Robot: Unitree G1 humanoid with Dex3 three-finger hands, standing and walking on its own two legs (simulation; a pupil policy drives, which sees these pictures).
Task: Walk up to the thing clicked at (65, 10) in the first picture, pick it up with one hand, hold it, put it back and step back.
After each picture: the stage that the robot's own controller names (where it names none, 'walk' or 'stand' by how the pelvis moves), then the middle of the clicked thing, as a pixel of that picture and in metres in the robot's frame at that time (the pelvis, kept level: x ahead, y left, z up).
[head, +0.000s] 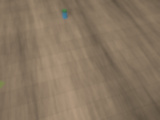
stand; (64, 13) +1.87 +0.25 -0.72
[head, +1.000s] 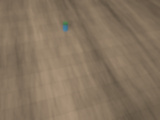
walk; (65, 26) +1.74 +0.15 -0.71
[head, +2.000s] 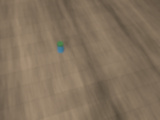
walk; (60, 47) +1.14 +0.16 -0.72
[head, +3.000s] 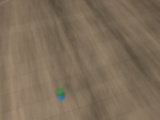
walk; (60, 94) +0.65 +0.18 -0.71
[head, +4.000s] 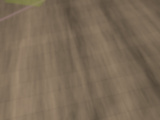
walk; out of the picture +0.38 +0.22 -0.70
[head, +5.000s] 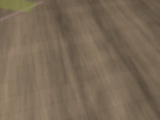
stand; out of the picture +0.28 +0.19 -0.72
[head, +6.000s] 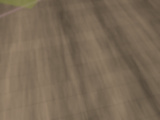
stand; out of the picture +0.29 +0.18 -0.72
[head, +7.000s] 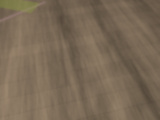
stand; out of the picture +0.26 +0.19 -0.73
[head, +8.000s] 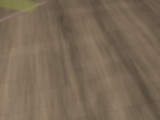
stand; out of the picture +0.27 +0.19 -0.73
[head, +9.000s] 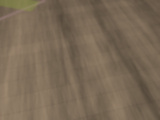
go down; out of the picture +0.26 +0.19 -0.73
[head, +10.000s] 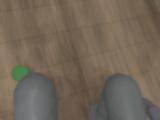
go down; (22, 75) +0.35 +0.23 -0.30
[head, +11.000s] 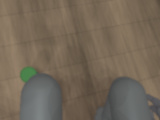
approach; (30, 76) +0.34 +0.23 -0.30
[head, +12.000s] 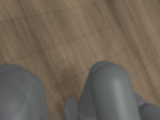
close in; out of the picture +0.32 +0.26 -0.21
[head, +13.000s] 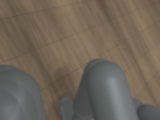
close; out of the picture +0.33 +0.27 -0.21
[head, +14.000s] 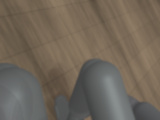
lift; out of the picture +0.32 +0.27 -0.22
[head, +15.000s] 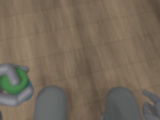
lift; (19, 86) +0.30 +0.22 -0.03
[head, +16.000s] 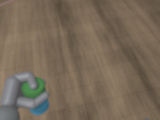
hold; (36, 96) +0.29 +0.17 +0.01
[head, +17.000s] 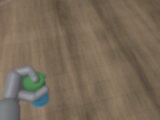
hold; (37, 90) +0.32 +0.17 +0.00
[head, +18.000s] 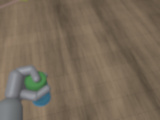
hold; (38, 89) +0.32 +0.16 +0.00
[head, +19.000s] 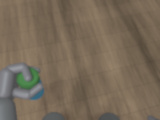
crouch; (31, 84) +0.33 +0.18 -0.06
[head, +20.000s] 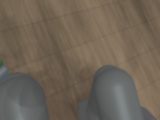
lower; out of the picture +0.36 +0.24 -0.17
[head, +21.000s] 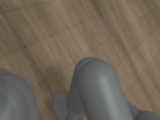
lower; out of the picture +0.36 +0.27 -0.21
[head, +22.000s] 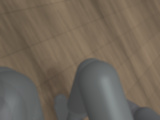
lower; out of the picture +0.36 +0.27 -0.21
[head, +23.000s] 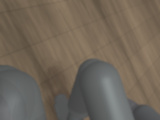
lower; out of the picture +0.35 +0.27 -0.22
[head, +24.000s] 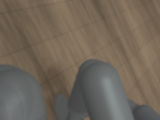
lower; out of the picture +0.35 +0.27 -0.22
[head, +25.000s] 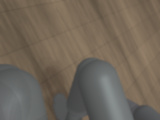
withdraw; out of the picture +0.34 +0.26 -0.22
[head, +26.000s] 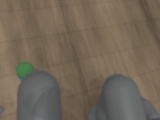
stand; (25, 73) +0.36 +0.23 -0.28
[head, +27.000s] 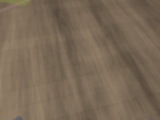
stand; out of the picture +0.29 +0.17 -0.65
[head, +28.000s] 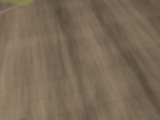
stand; out of the picture +0.31 +0.19 -0.66
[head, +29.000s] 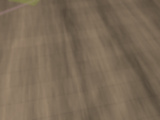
stand; out of the picture +0.31 +0.18 -0.69
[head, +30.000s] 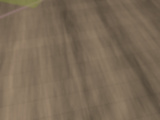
stand; out of the picture +0.33 +0.17 -0.72
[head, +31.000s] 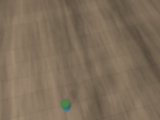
walk; (65, 105) +0.42 +0.15 -0.70
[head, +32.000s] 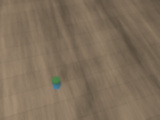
walk; (56, 83) +0.63 +0.17 -0.70
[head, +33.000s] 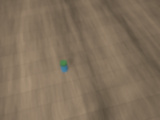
stand; (64, 66) +0.91 +0.24 -0.70
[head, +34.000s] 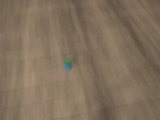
stand; (68, 64) +0.94 +0.16 -0.71
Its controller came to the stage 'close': yes
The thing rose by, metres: 0.71
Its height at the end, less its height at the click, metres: +0.00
